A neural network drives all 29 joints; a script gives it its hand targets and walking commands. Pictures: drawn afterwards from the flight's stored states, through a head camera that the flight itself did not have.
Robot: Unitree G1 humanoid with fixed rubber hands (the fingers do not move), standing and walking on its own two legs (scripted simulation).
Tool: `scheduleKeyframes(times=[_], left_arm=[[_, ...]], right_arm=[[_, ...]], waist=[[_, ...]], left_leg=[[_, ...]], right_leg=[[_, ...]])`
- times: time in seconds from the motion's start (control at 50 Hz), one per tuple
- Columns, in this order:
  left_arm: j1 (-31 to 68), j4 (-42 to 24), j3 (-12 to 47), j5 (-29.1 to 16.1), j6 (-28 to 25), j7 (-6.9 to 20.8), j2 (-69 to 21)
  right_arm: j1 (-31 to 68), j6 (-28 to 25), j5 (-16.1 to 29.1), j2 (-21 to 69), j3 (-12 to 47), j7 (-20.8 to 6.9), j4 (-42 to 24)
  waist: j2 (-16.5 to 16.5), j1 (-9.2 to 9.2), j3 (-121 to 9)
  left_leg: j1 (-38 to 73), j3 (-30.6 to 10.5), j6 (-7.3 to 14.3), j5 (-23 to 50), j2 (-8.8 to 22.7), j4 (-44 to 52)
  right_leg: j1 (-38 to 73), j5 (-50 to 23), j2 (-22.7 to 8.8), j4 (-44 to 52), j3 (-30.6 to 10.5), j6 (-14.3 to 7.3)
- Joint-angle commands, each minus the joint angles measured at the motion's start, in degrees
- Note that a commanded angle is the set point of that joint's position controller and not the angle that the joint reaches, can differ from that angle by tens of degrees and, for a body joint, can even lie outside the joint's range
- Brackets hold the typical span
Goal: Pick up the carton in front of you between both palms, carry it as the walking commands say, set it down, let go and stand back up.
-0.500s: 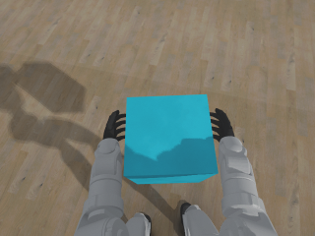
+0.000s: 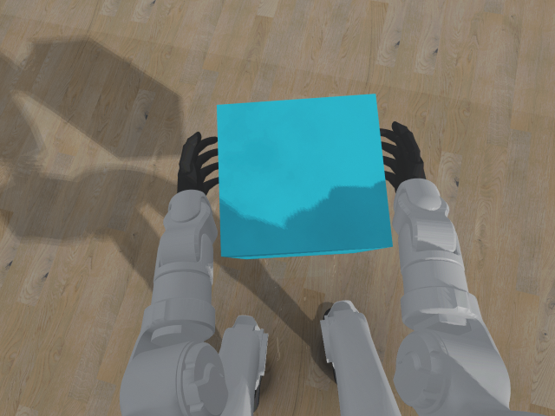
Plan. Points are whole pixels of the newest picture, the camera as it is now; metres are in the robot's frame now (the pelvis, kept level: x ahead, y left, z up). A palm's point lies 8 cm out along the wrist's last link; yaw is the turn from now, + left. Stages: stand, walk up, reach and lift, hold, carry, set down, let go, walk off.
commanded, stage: set down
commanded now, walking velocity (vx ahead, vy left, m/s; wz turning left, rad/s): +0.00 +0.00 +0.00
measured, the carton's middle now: (298, 192) +0.44 -0.03 -0.16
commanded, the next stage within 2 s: none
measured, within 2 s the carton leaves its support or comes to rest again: rests again in 1.42 s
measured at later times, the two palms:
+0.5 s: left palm (220, 194) +0.48 +0.11 -0.23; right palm (379, 189) +0.46 -0.19 -0.25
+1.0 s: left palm (235, 199) +0.50 +0.11 -0.38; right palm (365, 192) +0.49 -0.19 -0.38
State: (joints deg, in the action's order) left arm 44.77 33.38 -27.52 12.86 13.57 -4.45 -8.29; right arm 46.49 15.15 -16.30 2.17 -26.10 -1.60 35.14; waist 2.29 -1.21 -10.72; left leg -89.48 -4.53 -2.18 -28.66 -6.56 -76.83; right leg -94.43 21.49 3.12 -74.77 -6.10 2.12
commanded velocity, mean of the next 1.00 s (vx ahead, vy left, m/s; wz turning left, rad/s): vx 0.00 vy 0.00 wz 0.00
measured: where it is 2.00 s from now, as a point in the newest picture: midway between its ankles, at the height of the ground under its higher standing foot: (297, 374)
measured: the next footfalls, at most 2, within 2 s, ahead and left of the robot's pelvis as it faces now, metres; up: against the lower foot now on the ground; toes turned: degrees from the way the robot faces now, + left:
none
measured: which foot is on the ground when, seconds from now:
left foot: down 0.00-1.00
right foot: down 0.00-1.00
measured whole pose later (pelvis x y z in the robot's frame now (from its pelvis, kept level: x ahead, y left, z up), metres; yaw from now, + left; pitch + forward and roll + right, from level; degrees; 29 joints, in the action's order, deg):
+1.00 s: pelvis -0.03 +0.00 -0.21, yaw +4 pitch +43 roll +2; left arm 77.2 49.4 -15.3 0.2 12.1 -11.7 7.1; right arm 75.3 13.6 -3.4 -13.4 -20.6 3.2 48.3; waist 1.5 -4.1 12.4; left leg -126.7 -4.1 -5.8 -38.1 -12.3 -121.1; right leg -131.4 30.1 3.6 -118.2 -4.4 3.5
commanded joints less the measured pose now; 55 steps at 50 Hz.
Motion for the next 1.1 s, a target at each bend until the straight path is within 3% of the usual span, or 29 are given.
scheduleKeyframes(times=[0.0,0.18,0.36,0.62,0.82,0.94,1.08], left_arm=[[34.3,4.6,31.2,-5.7,-1.1,13.2,-49.0],[43.1,5.0,32.1,-9.0,-1.2,12.6,-46.5],[51.4,7.3,30.1,-10.3,-0.3,12.2,-43.6],[60.9,11.4,27.2,-10.8,-0.9,10.5,-39.1],[68.1,10.9,32.2,-15.5,-2.5,8.6,-35.6],[70.6,8.4,37.5,-18.5,-3.6,7.6,-37.4],[66.5,11.5,36.3,-17.4,-3.7,7.9,-38.4]], right_arm=[[30.0,-0.8,6.3,51.7,29.8,-11.0,4.7],[39.1,-0.8,9.6,50.4,33.0,-7.5,3.1],[47.4,0.1,11.3,48.0,32.1,-6.5,4.5],[56.6,-0.8,11.5,40.5,27.4,-8.2,8.4],[62.7,-2.3,16.0,34.8,28.8,-9.5,8.5],[64.8,-3.6,19.8,33.5,29.4,-10.6,6.1],[60.2,-3.4,18.4,33.8,26.8,-11.9,11.2]], waist=[[-3.2,-0.92,-47.9],[-5.2,-0.99,-56.0],[-5.5,-1.35,-56.3],[-3.3,-2.92,-52.8],[-1.7,-4.78,-53.0],[3.8,-6.86,-54.5],[5.0,-7.33,-45.9]], left_leg=[[7.9,6.4,-0.9,13.2,-4.8,4.3],[-2.3,8.6,-1.1,10.0,-5.8,-6.2],[-9.3,9.8,-0.8,6.6,-6.0,-14.0],[-12.7,10.0,-0.9,6.1,-5.7,-23.1],[-10.7,10.0,-1.1,9.7,-5.0,-30.8],[-6.5,9.8,-1.1,17.2,-4.6,-34.6],[-9.9,8.9,-1.2,16.9,-4.7,-35.6]], right_leg=[[35.4,-17.2,4.9,0.0,7.1,-0.1],[33.2,-16.4,5.3,-9.0,7.7,1.1],[28.0,-13.3,5.1,-16.1,8.7,1.5],[14.5,-11.4,4.3,-26.5,10.5,0.8],[11.0,-15.0,2.8,-34.8,11.3,0.6],[7.8,-20.8,2.7,-38.3,11.0,-0.1],[2.0,-18.8,2.6,-39.9,11.1,-0.5]])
